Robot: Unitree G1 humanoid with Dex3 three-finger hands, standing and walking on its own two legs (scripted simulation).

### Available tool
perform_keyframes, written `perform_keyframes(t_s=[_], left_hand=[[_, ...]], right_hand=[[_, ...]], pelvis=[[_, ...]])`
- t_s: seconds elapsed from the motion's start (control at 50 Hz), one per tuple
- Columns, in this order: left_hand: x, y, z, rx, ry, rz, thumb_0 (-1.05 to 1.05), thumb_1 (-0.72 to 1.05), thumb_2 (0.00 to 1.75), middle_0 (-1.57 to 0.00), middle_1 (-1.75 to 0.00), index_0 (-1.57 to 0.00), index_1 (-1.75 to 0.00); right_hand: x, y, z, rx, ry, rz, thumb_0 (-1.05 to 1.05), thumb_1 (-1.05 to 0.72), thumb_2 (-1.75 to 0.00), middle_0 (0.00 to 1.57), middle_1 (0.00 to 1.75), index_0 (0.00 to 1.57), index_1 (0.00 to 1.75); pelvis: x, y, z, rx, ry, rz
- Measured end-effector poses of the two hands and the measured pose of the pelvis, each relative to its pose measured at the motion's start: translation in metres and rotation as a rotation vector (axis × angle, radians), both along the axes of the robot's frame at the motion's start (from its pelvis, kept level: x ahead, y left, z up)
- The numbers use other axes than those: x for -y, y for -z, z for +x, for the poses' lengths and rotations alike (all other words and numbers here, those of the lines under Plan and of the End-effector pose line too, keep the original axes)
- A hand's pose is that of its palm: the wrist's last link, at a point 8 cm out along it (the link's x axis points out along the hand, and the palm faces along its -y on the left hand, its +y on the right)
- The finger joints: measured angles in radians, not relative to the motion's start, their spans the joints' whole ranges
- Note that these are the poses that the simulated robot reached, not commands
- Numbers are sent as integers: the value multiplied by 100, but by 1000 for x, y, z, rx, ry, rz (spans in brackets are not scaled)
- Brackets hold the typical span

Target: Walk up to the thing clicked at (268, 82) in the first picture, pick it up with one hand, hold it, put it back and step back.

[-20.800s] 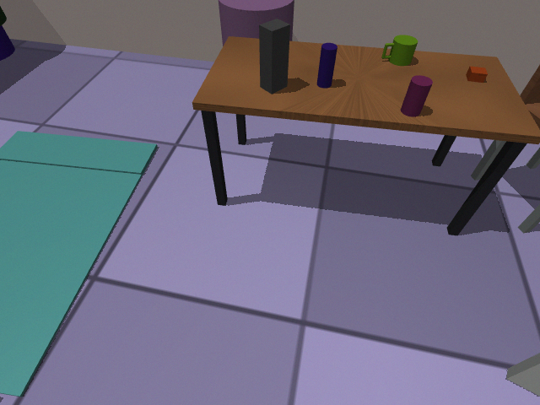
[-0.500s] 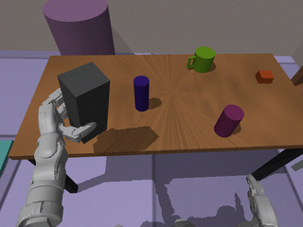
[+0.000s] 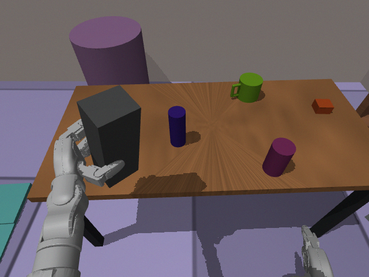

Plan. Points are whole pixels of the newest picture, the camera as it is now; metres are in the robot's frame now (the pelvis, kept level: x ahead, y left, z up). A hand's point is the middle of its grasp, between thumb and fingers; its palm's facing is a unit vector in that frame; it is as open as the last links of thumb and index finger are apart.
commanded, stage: lift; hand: left
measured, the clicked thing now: (113, 142) +0.36 +0.14 +0.12
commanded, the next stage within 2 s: hold in 0.18 s
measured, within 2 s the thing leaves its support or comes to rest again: neither
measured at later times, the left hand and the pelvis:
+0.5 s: hand (94, 149) +0.34 +0.17 +0.13, palm faces +0.21 -0.98 +0.01, open 10.3 cm; pelvis +0.01 +0.00 +0.01, yaw +1 degrees
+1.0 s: hand (89, 149) +0.33 +0.17 +0.14, palm faces +0.22 -0.97 +0.00, open 10.3 cm; pelvis +0.01 -0.01 +0.01, yaw +1 degrees
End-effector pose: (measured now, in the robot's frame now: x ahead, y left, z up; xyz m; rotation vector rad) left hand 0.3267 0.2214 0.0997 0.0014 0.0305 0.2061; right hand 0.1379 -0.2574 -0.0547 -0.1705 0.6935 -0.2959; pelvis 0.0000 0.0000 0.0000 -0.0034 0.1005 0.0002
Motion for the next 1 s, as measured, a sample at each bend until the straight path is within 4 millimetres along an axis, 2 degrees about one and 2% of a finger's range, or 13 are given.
perform_keyframes(t_s=[0.18,0.5,1.0], left_hand=[[-1,-10,-11,17,-5,1,-5,-61,111,-68,-112,-82,-119],[1,-26,-16,15,-7,-8,-5,-61,111,-68,-112,-82,-120],[1,-45,-30,11,-19,-4,-5,-61,111,-68,-112,-82,-120]], right_hand=[[-2,0,4,3,-2,1,-1,50,-6,6,5,6,5],[-12,2,15,19,-26,31,-1,49,-6,6,5,6,5],[-5,-1,21,63,-39,23,-1,49,-6,6,5,6,5]], pelvis=[[0,-4,1,19,-5,-2],[1,-9,8,42,-11,0],[5,-13,9,71,-22,2]])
